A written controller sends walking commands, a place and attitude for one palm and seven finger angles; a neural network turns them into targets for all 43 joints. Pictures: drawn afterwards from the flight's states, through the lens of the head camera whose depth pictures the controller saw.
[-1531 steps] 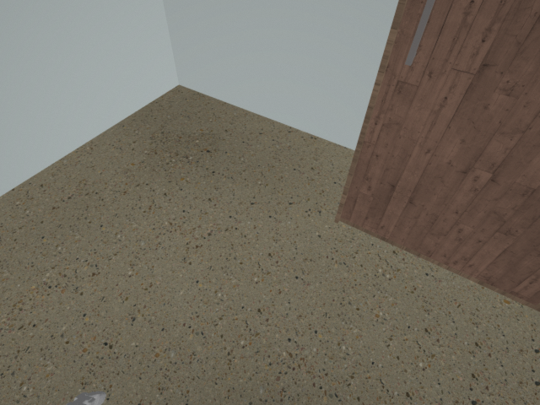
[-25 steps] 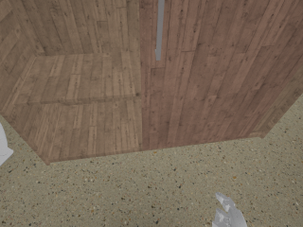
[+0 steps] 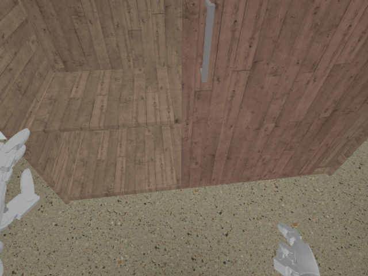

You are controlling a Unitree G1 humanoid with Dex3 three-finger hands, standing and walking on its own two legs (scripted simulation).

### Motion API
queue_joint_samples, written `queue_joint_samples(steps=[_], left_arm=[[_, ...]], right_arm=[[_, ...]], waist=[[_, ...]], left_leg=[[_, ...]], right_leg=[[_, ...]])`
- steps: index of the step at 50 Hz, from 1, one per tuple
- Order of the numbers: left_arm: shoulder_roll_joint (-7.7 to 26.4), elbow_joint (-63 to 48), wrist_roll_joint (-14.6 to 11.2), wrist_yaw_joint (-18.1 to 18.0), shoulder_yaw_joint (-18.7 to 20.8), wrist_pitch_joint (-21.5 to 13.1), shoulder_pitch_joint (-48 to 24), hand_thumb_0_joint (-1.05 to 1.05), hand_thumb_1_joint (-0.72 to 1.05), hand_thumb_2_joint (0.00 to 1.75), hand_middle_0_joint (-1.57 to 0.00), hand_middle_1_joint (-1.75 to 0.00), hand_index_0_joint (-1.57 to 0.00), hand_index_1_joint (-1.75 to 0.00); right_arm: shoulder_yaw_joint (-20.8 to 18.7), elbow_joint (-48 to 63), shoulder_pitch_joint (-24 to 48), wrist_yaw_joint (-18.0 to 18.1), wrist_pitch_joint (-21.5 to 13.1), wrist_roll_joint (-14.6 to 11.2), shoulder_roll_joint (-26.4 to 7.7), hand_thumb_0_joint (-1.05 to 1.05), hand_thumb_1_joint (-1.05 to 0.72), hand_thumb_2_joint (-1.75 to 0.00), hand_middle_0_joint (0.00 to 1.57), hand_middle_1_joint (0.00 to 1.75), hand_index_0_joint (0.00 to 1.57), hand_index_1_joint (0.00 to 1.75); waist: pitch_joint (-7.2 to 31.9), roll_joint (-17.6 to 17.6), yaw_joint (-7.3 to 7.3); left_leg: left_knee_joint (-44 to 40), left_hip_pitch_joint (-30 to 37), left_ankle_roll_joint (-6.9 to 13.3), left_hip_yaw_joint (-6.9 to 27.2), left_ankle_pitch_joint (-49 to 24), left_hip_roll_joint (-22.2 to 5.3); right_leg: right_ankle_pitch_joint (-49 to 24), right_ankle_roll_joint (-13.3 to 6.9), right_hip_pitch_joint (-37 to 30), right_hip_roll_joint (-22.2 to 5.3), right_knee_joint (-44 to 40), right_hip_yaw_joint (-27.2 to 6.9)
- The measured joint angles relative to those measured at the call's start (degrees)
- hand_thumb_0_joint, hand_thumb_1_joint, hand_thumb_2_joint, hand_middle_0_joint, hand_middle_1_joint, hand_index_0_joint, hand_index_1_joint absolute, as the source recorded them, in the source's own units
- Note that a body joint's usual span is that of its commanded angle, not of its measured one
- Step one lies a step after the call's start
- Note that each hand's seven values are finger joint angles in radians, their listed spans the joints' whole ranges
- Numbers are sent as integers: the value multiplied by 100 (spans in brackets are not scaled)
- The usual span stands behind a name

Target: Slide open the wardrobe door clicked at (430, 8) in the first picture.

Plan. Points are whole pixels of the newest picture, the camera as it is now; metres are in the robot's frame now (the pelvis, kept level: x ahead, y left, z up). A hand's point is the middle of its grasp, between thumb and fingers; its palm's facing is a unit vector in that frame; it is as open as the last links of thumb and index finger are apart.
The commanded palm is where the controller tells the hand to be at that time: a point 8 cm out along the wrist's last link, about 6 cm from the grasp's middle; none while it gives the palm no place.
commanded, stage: let the arm hang, fingers relaxed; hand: left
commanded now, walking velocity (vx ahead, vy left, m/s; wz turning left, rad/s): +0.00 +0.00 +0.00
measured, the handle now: (205, 44) +0.69 -0.02 +0.17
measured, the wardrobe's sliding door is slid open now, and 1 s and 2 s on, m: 0.66 0.66 0.66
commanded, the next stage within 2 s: look to check the result in 1.06 s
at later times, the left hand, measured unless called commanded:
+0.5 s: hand out of the picture -0.11 +0.21 -0.17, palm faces +0.03 -0.98 -0.18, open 7.2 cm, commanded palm none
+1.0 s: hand out of the picture -0.04 +0.21 -0.17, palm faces +0.01 -0.99 -0.16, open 7.3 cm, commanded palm none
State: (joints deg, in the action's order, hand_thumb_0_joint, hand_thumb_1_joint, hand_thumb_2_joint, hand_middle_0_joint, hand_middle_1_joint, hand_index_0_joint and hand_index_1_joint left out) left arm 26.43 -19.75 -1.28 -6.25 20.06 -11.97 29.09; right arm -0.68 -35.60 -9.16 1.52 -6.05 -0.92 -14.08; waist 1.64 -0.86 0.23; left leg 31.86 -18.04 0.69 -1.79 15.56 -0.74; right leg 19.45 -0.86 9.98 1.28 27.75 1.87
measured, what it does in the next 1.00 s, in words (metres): shifts its weight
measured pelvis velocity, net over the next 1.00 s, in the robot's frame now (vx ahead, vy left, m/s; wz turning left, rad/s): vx -0.05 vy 0.04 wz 0.01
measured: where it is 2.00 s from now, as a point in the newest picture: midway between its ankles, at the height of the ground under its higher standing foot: outside the picture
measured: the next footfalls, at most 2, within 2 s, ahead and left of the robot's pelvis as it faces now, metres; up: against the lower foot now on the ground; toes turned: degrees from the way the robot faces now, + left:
none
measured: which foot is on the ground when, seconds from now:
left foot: down 0.00-1.00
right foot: down 0.00-1.00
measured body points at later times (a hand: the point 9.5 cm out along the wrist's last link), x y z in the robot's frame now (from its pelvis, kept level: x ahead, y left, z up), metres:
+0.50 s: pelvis -0.04 +0.03 +0.01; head -0.01 +0.04 +0.45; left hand -0.11 +0.26 -0.15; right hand -0.05 -0.20 -0.15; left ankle +0.00 +0.11 -0.74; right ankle -0.07 -0.11 -0.74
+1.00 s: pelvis -0.05 +0.04 +0.01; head -0.04 +0.05 +0.46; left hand -0.04 +0.26 -0.16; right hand -0.04 -0.19 -0.15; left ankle +0.00 +0.11 -0.74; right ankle -0.07 -0.11 -0.74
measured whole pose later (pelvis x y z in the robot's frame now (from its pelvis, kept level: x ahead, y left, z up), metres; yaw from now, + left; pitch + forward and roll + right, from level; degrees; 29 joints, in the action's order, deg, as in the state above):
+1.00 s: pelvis -0.05 +0.04 +0.01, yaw +0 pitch +0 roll +0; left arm 8.6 64.0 1.1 -1.2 -0.5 -0.1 15.0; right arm -0.1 -63.5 -14.8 1.5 0.4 1.4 -9.2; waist -1.4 0.4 -0.4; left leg 23.2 -14.9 4.5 -3.0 8.2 3.2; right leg 14.7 2.2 9.1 -2.7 24.2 1.2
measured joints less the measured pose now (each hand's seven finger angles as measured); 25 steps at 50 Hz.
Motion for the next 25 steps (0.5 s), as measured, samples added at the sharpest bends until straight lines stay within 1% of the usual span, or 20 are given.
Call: queue_joint_samples(steps=[2,4,5,8,11,12,13,14,16,20,25], left_arm=[[-135,1420,140,283,-623,443,-670,0,89,89,-20,-30,-21,-30],[-408,3006,212,476,-1120,883,-1227,0,89,90,-20,-30,-21,-30],[-548,3735,237,534,-1316,1066,-1415,0,90,90,-20,-30,-20,-30],[-952,5469,255,615,-1781,1401,-1629,0,90,89,-19,-30,-20,-30],[-1359,6622,233,643,-2106,1523,-1537,1,91,89,-19,-30,-20,-30],[-1487,6911,221,654,-2180,1530,-1472,1,91,89,-19,-30,-20,-30],[-1567,7153,199,574,-2130,1517,-1416,1,93,89,-20,-30,-20,-30],[-1558,7357,189,525,-2074,1499,-1369,0,96,89,-20,-30,-21,-30],[-1512,7684,189,558,-2054,1460,-1256,0,99,89,-20,-30,-21,-30],[-1492,8166,186,600,-2059,1404,-1022,0,97,89,-20,-30,-21,-30],[-1533,8525,193,572,-2056,1353,-832,0,94,89,-20,-30,-21,-30]], right_arm=[[-7,-327,65,-134,120,72,-288,1,-91,-90,20,30,20,30],[6,-646,164,-173,318,148,-451,1,-91,-90,20,30,20,30],[15,-770,194,-178,401,184,-471,1,-91,-90,20,30,20,30],[68,-1060,159,-165,563,256,-363,1,-91,-90,20,30,20,30],[159,-1380,-1,-140,661,288,-167,1,-91,-90,20,30,20,30],[189,-1506,-68,-132,687,289,-100,1,-91,-90,20,30,20,30],[210,-1638,-144,-119,709,286,-23,1,-91,-90,20,30,20,30],[229,-1774,-225,-105,726,281,54,1,-91,-90,20,30,20,30],[243,-2023,-375,-75,767,275,179,1,-91,-90,20,30,20,30],[217,-2404,-605,-20,811,246,326,1,-91,-90,20,30,20,30],[167,-2656,-749,17,789,213,425,1,-91,-90,20,30,20,30]], waist=[[179,-183,85],[239,-285,82],[220,-284,59],[64,-113,-46],[-160,135,-112],[-232,208,-114],[-297,276,-102],[-355,332,-74],[-460,377,-22],[-582,296,39],[-600,122,40]], left_leg=[[104,-153,58,38,92,80],[231,-269,123,59,117,164],[246,-278,143,57,87,199],[177,-194,166,28,3,265],[-9,-28,171,21,-114,269],[-80,24,172,26,-159,261],[-145,60,171,40,-204,247],[-206,87,168,58,-249,233],[-305,126,168,91,-329,209],[-450,163,205,104,-447,214],[-594,218,276,49,-556,272]], right_leg=[[140,33,161,-77,180,59],[252,73,288,-163,385,95],[259,93,317,-201,455,98],[257,110,301,-272,535,77],[146,132,152,-274,374,69],[88,131,91,-263,281,73],[25,127,38,-245,181,86],[-39,120,-10,-226,81,102],[-164,113,-99,-192,-114,132],[-343,141,-182,-189,-359,147],[-438,208,-201,-252,-447,101]])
